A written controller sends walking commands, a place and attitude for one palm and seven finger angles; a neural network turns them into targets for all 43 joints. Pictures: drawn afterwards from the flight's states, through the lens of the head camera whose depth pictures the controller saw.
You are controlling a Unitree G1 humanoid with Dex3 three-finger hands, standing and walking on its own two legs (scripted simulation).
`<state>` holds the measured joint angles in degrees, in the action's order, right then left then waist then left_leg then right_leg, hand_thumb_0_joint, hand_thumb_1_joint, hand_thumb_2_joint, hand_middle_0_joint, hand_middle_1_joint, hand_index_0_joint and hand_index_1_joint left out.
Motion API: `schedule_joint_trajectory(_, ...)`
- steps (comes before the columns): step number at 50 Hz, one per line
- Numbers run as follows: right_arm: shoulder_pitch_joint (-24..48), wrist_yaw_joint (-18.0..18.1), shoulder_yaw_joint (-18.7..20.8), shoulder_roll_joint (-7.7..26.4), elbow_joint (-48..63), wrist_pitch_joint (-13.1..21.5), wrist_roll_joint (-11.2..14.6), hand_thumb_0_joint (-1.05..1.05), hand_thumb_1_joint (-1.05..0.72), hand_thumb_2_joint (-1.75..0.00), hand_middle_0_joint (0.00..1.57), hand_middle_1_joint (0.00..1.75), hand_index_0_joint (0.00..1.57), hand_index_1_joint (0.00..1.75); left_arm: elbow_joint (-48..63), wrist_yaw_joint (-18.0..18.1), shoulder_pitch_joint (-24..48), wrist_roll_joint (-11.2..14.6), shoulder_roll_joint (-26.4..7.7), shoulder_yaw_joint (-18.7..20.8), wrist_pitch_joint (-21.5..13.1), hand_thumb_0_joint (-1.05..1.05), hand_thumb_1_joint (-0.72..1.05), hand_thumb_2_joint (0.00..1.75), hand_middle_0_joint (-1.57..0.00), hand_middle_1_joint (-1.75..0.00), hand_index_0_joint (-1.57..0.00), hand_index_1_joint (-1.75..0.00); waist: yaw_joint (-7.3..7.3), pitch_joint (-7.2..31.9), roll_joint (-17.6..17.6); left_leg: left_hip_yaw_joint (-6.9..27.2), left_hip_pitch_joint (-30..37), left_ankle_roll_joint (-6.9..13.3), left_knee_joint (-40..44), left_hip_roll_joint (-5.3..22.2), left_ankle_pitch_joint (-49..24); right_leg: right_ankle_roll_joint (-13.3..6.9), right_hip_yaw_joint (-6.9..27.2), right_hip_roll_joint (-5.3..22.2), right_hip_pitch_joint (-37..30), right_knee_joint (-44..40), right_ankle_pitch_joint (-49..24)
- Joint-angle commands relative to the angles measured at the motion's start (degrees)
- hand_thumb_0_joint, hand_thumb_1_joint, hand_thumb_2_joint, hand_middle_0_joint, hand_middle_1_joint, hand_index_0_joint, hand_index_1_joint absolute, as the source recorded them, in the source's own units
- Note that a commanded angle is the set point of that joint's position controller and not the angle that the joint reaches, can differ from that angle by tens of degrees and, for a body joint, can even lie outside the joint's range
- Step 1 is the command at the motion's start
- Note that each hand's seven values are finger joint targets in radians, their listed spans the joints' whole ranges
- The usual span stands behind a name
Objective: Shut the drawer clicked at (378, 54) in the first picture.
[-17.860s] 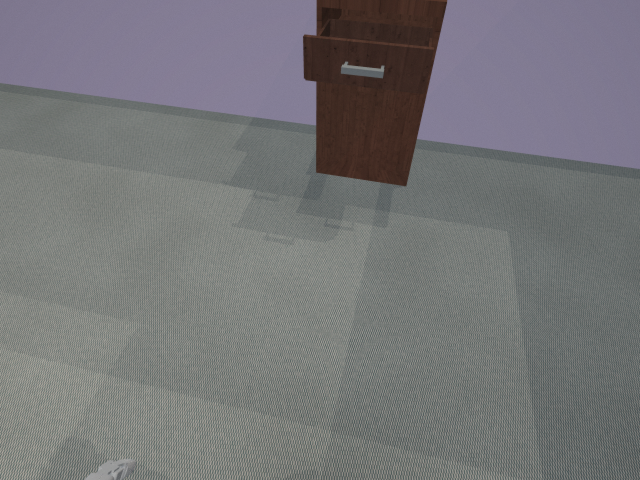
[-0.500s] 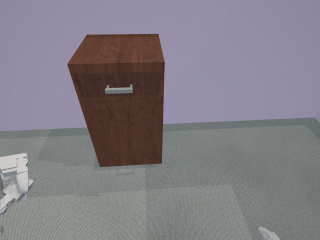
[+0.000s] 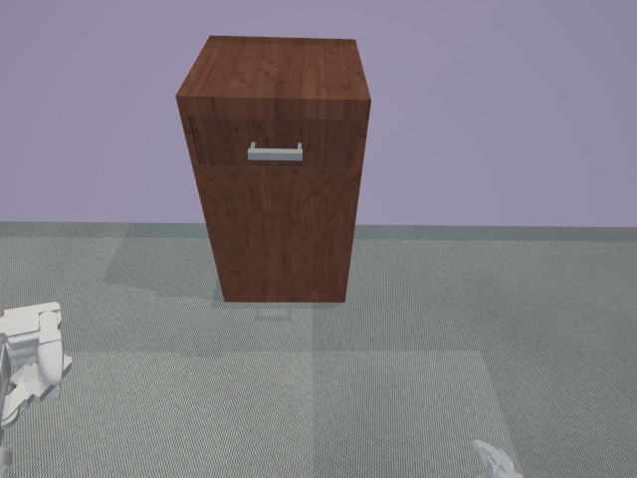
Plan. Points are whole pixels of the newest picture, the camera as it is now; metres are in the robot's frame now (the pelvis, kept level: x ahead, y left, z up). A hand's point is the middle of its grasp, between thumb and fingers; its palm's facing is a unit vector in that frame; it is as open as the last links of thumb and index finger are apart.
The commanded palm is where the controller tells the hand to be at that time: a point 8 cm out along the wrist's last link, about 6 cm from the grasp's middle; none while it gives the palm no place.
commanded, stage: stop stepping back and stand still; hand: left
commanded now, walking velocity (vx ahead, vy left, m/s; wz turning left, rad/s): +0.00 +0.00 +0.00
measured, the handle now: (276, 150) +0.88 +0.18 -0.06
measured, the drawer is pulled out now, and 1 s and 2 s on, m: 0.00 0.00 0.00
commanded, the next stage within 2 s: let the arm hang, fingers relaxed in 0.32 s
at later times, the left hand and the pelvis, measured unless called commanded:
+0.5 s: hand (94, 402) +0.18 +0.26 +0.06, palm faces +0.23 -0.84 -0.49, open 3.2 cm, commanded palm none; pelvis -0.02 +0.00 +0.00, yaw +0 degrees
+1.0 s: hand out of the picture -0.09 +0.21 -0.16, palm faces +0.03 -0.96 -0.26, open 5.3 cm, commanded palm none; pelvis -0.02 +0.00 +0.01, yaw +1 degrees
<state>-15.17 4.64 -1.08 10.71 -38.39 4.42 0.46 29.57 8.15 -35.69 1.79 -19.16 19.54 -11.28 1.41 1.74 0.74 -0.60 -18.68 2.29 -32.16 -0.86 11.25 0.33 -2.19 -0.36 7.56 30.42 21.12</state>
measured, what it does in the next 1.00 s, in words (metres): stands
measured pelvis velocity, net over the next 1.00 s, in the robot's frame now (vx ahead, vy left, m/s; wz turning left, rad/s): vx -0.02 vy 0.00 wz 0.02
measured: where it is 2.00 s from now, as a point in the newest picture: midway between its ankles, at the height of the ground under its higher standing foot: outside the picture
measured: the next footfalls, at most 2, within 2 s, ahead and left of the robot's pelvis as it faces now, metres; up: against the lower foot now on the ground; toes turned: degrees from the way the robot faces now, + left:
none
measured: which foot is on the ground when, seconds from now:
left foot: down 0.00-1.00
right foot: down 0.00-1.00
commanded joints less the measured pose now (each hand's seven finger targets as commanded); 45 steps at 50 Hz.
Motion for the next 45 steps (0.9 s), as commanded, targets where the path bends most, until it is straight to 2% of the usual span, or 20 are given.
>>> schedule_joint_trajectory(1, 7.3, 1.4, 2.0, 7.2, 10.2, 5.8, -0.4, 0.00, -0.90, -0.90, 0.20, 0.30, 0.20, 0.30, 13.7, 1.1, 9.8, -0.2, -11.2, 5.1, -3.8, 0.00, 0.90, 0.90, -1.40, -1.60, -1.40, -1.60, -1.78, -0.7, 7.3, 13.1, 9.3, 2.1, 14.4, 10.2, -7.0, 0.6, 2.1, 0.8, 8.1, -1.5, -7.2)
schedule_joint_trajectory(3, 8.3, 1.0, 2.2, 7.3, 10.6, 6.9, -0.7, 0.00, -0.90, -0.90, 0.20, 0.30, 0.20, 0.30, 18.6, 1.1, 11.3, -0.6, -11.7, 5.5, -4.6, 0.00, 0.90, 0.90, -1.40, -1.60, -1.40, -1.60, -1.38, 0.2, 8.6, 16.5, 6.7, 2.8, 18.6, 12.0, 0.2, 0.5, 2.5, -0.1, 5.6, 1.6, -2.0)
schedule_joint_trajectory(5, 8.1, 0.3, 2.2, 7.3, 11.3, 7.7, -0.9, 0.00, -0.90, -0.90, 0.20, 0.30, 0.20, 0.30, 20.2, 1.4, 6.1, -0.6, -11.4, 6.1, -4.8, 0.00, 0.90, 0.90, -1.40, -1.60, -1.40, -1.60, -0.91, 1.9, 9.3, 15.3, 5.1, 2.9, 19.6, 11.7, 4.7, 0.2, 2.3, 0.3, 3.0, 0.6, -1.8)
schedule_joint_trajectory(8, 8.2, -0.8, 2.5, 6.9, 12.5, 7.5, -0.6, 0.00, -0.90, -0.90, 0.20, 0.30, 0.20, 0.30, 20.1, 1.3, -3.9, 0.0, -11.4, 8.5, -4.9, 0.00, 0.90, 0.90, -1.40, -1.60, -1.40, -1.60, -0.87, 4.3, 9.4, 10.1, 1.9, 0.7, 18.4, 8.8, 9.1, -0.5, 1.2, 0.4, -2.0, -5.1, -4.4)
schedule_joint_trajectory(10, 8.6, -1.2, 2.9, 7.0, 12.9, 6.4, -0.6, 0.00, -0.90, -0.90, 0.20, 0.30, 0.20, 0.30, 17.8, 1.3, -7.9, 0.8, -12.0, 10.4, -5.0, 0.00, 0.90, 0.90, -1.40, -1.60, -1.40, -1.60, -1.24, 4.3, 5.9, 6.9, 0.7, -0.6, 15.2, 6.4, 8.4, -1.2, 2.1, 1.0, -2.6, -8.8, -5.2)
schedule_joint_trajectory(13, 8.3, -1.2, 3.5, 6.9, 12.9, 4.4, -0.3, 0.00, -0.90, -0.90, 0.20, 0.30, 0.20, 0.30, 14.8, 1.0, -10.0, 2.2, -11.5, 11.0, -4.9, 0.00, 0.90, 0.90, -1.40, -1.60, -1.40, -1.60, -2.22, 4.6, 1.2, 4.3, 3.6, -1.7, 8.8, 4.6, 0.1, -2.3, 5.1, 3.5, 0.8, -11.7, -8.9)
schedule_joint_trajectory(17, 8.6, -0.2, 3.6, 7.5, 12.2, 3.9, 0.1, 0.00, -0.90, -0.90, 0.20, 0.30, 0.20, 0.30, 13.4, 1.1, -5.2, 2.4, -11.0, 9.5, -4.5, 0.00, 0.90, 0.90, -1.40, -1.60, -1.40, -1.60, -2.37, 3.9, 0.9, 4.4, 8.6, -0.9, 8.6, 5.7, -6.1, -0.9, 4.5, 2.6, 4.9, -10.9, -12.5)
schedule_joint_trajectory(20, 8.3, 0.5, 3.5, 8.0, 11.6, 4.3, 0.0, 0.00, -0.90, -0.90, 0.20, 0.30, 0.20, 0.30, 12.9, 1.0, -1.2, 1.5, -10.0, 6.7, -4.2, 0.00, 0.90, 0.90, -1.40, -1.60, -1.40, -1.60, -2.07, 3.3, 1.6, 5.1, 10.3, -0.3, 10.2, 6.3, -5.9, -0.1, 3.9, 1.6, 5.6, -10.4, -11.5)
schedule_joint_trajectory(21, 11.5, -5.0, 6.7, 19.3, -1.7, 6.7, 0.1, 0.00, -0.90, -0.90, 0.20, 0.30, 0.20, 0.30, -33.6, -7.1, 6.6, -4.5, -3.9, -13.3, 4.6, 0.00, 0.90, 0.90, -1.40, -1.60, -1.40, -1.60, -3.47, -0.4, 2.8, 7.3, 2.3, 0.4, -0.2, 7.2, -18.9, -1.5, 1.5, 6.1, 9.7, -0.9, -20.0)
schedule_joint_trajectory(22, 7.0, -4.9, 7.1, 15.2, -2.2, 3.5, 0.3, 0.00, -0.90, -0.90, 0.20, 0.30, 0.20, 0.30, -35.3, -8.0, 6.5, -4.1, -2.7, -12.5, 8.8, 0.00, 0.90, 0.90, -1.36, -1.56, -1.36, -1.56, -2.74, 4.5, -0.5, 5.0, 7.5, -0.3, -1.0, 7.1, -22.4, -1.6, 5.3, 6.2, 9.6, -2.5, -18.6)
schedule_joint_trajectory(23, 5.5, -4.7, 6.5, 14.4, -1.0, 2.1, 0.3, 0.00, -0.90, -0.90, 0.20, 0.30, 0.20, 0.30, -34.9, -8.0, 6.5, -3.9, -2.4, -12.6, 10.1, 0.00, 0.90, 0.90, -1.32, -1.51, -1.32, -1.51, -2.74, 3.4, -1.1, 5.2, 7.6, -0.2, -1.6, 6.9, -19.0, -1.7, 4.5, 6.2, 10.5, -2.8, -15.4)
schedule_joint_trajectory(25, 5.3, -4.6, 5.0, 12.8, -1.5, 0.1, -0.8, 0.00, -0.90, -0.90, 0.20, 0.30, 0.20, 0.30, -40.4, -7.9, 10.2, -4.1, -1.8, -13.0, 10.3, 0.00, 0.90, 0.90, -1.24, -1.43, -1.24, -1.43, -2.07, 2.5, -8.0, 7.6, 3.3, 1.5, -0.7, 6.9, -9.2, -3.0, 4.9, 5.7, 11.0, -3.0, -8.8)
schedule_joint_trajectory(27, 5.9, -4.6, 4.5, 12.3, -1.9, -1.4, -1.4, 0.00, -0.90, -0.90, 0.20, 0.30, 0.20, 0.30, -46.8, -7.8, 14.6, -4.3, -2.8, -13.6, 10.6, 0.00, 0.90, 0.90, -1.16, -1.34, -1.16, -1.34, -2.20, 0.3, -15.1, 7.4, 2.3, 1.3, -1.0, 5.3, -6.1, -4.4, 6.6, 6.5, 11.6, -5.1, -7.4)
schedule_joint_trajectory(29, 6.4, -4.5, 4.2, 12.1, -3.5, -2.8, -1.9, 0.00, -0.90, -0.90, 0.20, 0.30, 0.20, 0.30, -53.8, -7.6, 18.0, -3.9, -3.0, -14.4, 11.2, 0.00, 0.90, 0.90, -1.08, -1.25, -1.08, -1.25, -2.64, -2.8, -13.3, 6.1, 3.5, 0.8, -2.4, 3.3, -4.3, -6.1, 7.6, 8.3, 14.6, -7.0, -4.5)
schedule_joint_trajectory(31, 5.8, -4.4, 3.5, 10.5, -5.5, -4.0, -2.2, 0.00, -0.90, -0.90, 0.20, 0.30, 0.20, 0.30, -60.5, -7.3, 19.2, -3.5, -1.9, -15.6, 11.9, 0.00, 0.90, 0.90, -1.00, -1.17, -1.00, -1.17, -2.90, -5.0, -5.3, 6.8, 4.0, 0.7, 0.1, 3.8, -2.8, -5.8, 7.1, 7.5, 16.0, -7.2, 1.1)
schedule_joint_trajectory(33, 5.4, -4.3, 2.8, 10.0, -7.3, -4.4, -2.3, 0.00, -0.90, -0.90, 0.20, 0.30, 0.20, 0.30, -66.5, -7.2, 17.9, -3.2, -1.3, -16.4, 12.3, 0.00, 0.90, 0.90, -0.92, -1.08, -0.92, -1.08, -2.05, -6.7, 5.6, 10.6, 0.1, 1.3, 7.3, 5.5, 0.7, -3.9, 5.6, 4.6, 12.2, -5.7, 3.3)
schedule_joint_trajectory(36, 4.7, -3.8, 2.7, 9.3, -10.1, -4.6, -2.2, 0.00, -0.90, -0.90, 0.20, 0.30, 0.20, 0.30, -75.1, -7.1, 13.9, -2.8, -0.9, -16.7, 12.1, 0.00, 0.90, 0.90, -0.80, -0.95, -0.80, -0.95, -0.26, -5.2, 13.6, 13.2, -3.2, 1.6, 13.8, 6.2, 9.5, -3.2, 4.0, 3.0, 5.0, -4.6, 0.6)
schedule_joint_trajectory(39, 3.0, -3.3, 3.4, 9.2, -12.1, -4.7, -2.0, 0.00, -0.90, -0.90, 0.20, 0.30, 0.20, 0.30, -80.5, -7.3, 12.4, -2.9, -0.3, -16.4, 11.7, 0.00, 0.90, 0.90, -0.68, -0.82, -0.68, -0.82, -0.06, -1.2, 13.4, 12.8, -0.3, 1.6, 14.5, 6.2, 11.6, -3.7, 3.7, 3.2, 2.0, -6.7, -1.0)
schedule_joint_trajectory(42, 0.8, -3.0, 3.9, 9.7, -14.3, -4.7, -1.6, 0.00, -0.90, -0.90, 0.20, 0.30, 0.20, 0.30, -83.9, -7.4, 13.6, -2.8, -0.9, -16.8, 11.0, 0.00, 0.90, 0.90, -0.56, -0.69, -0.56, -0.69, -0.97, 0.3, 5.2, 11.5, 3.9, 1.2, 12.2, 6.0, 6.9, -4.3, 4.6, 4.1, 2.6, -9.5, -2.2)
schedule_joint_trajectory(45, -1.1, -2.9, 3.9, 9.0, -17.1, -4.8, -1.3, 0.00, -0.90, -0.90, 0.20, 0.30, 0.20, 0.30, -86.8, -7.1, 15.0, -2.6, -0.4, -17.5, 10.7, 0.00, 0.90, 0.90, -0.44, -0.56, -0.44, -0.56, -1.98, -1.3, -0.4, 9.4, 7.3, 0.8, 10.2, 5.8, 1.7, -4.5, 5.2, 5.4, 5.6, -12.0, -2.3)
